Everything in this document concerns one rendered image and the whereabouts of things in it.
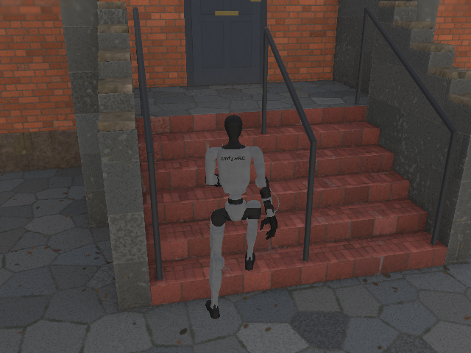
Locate stairs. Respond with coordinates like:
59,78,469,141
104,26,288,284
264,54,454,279
136,106,447,306

